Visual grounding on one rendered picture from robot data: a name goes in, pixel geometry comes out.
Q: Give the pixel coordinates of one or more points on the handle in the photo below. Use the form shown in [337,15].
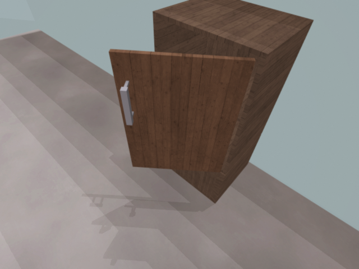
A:
[127,104]

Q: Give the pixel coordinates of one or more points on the cupboard door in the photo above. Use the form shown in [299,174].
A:
[185,106]

